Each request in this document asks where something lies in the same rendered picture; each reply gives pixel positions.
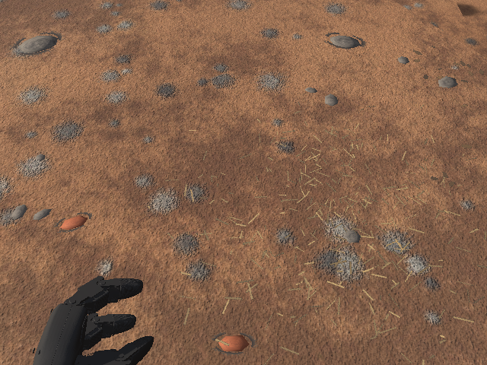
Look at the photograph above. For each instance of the robot left hand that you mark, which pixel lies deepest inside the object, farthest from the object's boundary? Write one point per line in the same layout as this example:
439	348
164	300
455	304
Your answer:
74	326

